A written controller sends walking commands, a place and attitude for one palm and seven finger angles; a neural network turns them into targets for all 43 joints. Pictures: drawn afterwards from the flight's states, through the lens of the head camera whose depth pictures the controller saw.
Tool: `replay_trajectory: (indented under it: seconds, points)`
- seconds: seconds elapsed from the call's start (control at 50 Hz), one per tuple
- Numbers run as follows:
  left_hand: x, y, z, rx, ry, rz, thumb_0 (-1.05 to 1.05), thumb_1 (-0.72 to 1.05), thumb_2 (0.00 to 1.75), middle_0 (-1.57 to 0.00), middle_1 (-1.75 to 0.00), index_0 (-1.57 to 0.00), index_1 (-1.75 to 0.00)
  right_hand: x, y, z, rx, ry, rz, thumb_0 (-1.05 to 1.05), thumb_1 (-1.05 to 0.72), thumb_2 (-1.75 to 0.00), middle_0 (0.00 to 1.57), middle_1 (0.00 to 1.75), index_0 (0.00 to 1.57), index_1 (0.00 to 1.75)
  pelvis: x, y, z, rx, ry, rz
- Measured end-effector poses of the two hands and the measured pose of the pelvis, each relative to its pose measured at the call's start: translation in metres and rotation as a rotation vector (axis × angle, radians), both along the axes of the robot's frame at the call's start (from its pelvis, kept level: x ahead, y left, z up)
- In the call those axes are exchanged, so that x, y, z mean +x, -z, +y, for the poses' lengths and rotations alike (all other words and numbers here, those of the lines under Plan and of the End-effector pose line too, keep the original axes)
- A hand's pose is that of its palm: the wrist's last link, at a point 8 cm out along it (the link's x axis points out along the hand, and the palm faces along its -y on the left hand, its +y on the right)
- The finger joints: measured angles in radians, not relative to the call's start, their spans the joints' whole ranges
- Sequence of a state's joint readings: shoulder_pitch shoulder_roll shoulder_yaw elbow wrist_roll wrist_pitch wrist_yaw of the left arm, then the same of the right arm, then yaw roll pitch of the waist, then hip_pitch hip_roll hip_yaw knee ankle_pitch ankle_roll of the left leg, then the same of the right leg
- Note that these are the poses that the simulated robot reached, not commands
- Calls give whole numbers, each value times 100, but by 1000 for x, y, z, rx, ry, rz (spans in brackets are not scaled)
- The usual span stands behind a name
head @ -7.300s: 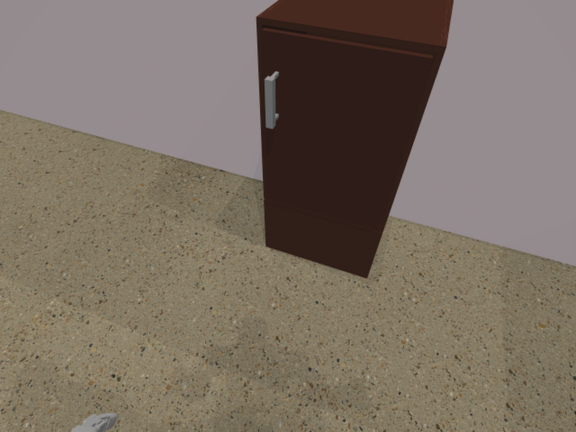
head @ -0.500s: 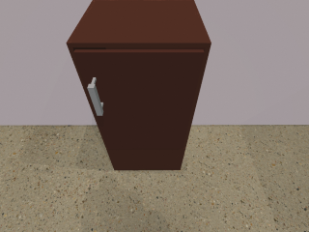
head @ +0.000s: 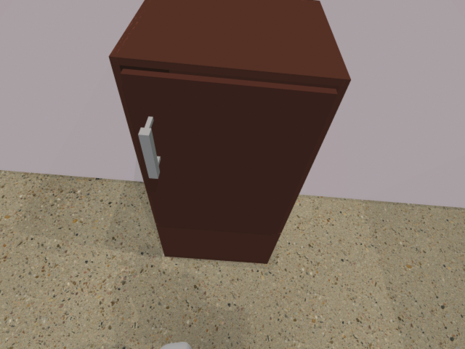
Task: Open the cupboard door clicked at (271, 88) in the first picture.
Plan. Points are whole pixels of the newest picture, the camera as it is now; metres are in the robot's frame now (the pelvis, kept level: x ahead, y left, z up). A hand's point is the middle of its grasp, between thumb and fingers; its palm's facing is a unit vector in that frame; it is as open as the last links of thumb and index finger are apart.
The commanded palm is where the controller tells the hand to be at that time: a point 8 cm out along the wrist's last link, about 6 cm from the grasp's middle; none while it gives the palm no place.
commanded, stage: come to a stop and stand still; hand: left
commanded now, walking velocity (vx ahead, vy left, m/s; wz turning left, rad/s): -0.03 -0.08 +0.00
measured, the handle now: (152, 148) +0.51 +0.23 -0.01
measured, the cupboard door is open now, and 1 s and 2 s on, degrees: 0 0 0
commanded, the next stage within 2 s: look again from close up in 0.66 s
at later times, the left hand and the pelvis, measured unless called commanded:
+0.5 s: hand out of the picture -0.05 +0.11 -0.17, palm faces +0.07 -0.99 -0.15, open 7.3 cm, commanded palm none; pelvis -0.04 -0.05 +0.01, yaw +1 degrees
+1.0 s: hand out of the picture -0.04 +0.16 -0.17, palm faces +0.02 -0.98 -0.18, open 7.4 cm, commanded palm none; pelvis -0.03 +0.00 +0.00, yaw -1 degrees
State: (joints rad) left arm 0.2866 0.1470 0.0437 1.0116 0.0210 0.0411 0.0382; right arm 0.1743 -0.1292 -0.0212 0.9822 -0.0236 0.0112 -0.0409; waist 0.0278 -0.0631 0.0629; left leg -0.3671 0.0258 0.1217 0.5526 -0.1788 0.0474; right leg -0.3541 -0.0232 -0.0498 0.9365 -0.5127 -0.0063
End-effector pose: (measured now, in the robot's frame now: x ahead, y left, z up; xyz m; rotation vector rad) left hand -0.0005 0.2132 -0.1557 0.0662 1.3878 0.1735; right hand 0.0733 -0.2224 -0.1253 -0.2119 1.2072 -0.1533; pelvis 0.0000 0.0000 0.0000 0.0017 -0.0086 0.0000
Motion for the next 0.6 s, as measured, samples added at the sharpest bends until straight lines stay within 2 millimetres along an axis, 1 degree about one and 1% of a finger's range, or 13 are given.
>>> replay_trajectory:
  seconds: [0.08, 0.14, 0.2, 0.28, 0.32, 0.38, 0.48, 0.6]
  points:
    - [-1, -9, 3, 30, 21, -11, 0, 91, 90, -20, -30, -20, -30, 4, 2, 2, 34, -1, -40, 0, -93, -90, 20, 30, 20, 30, -12, -2, -4, 0, 7, 15]
    - [-5, -15, 0, 57, 36, -28, 0, 91, 90, -20, -30, -19, -30, -4, 8, -2, 65, 9, -53, 0, -92, -90, 20, 30, 20, 30, -22, -1, -11, 4, 9, 21]
    - [-14, -18, -7, 87, 41, -50, 0, 91, 90, -19, -30, -19, -30, -22, 19, -11, 99, 27, -34, 0, -92, -90, 20, 30, 20, 30, -31, 3, -22, 17, 7, 19]
    - [-31, -27, -20, 87, 31, -49, 0, 91, 90, -19, -30, -19, -30, -45, 16, -30, 92, 53, 9, -1, -94, -90, 20, 30, 20, 30, -34, -4, -32, 20, -6, 4]
    - [-37, -26, -27, 76, 26, -48, 0, 91, 90, -19, -30, -19, -30, -58, 13, -38, 79, 56, 31, -1, -94, -90, 20, 30, 20, 30, -33, -6, -36, 22, -3, -1]
    - [-43, -18, -37, 46, 25, -42, 0, 91, 90, -20, -30, -20, -30, -77, 15, -47, 53, 62, 64, -1, -93, -90, 20, 30, 20, 30, -33, -3, -39, 6, -11, -5]
    - [-54, -14, -52, 5, 19, -21, 1, 92, 90, -20, -30, -20, -30, -108, 11, -48, 41, 55, 150, 0, -92, -90, 19, 30, 20, 30, -40, -6, -45, 4, -11, -25]
    - [-69, -13, -60, -25, 15, 22, 0, 91, 90, -20, -30, -20, -30, -136, 10, -38, 60, 64, 223, 1, -92, -90, 19, 30, 20, 30, -43, -9, -47, -6, -14, -28]
